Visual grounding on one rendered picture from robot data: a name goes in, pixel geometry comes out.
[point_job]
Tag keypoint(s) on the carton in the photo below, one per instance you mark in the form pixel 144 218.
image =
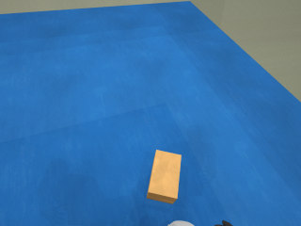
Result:
pixel 165 177

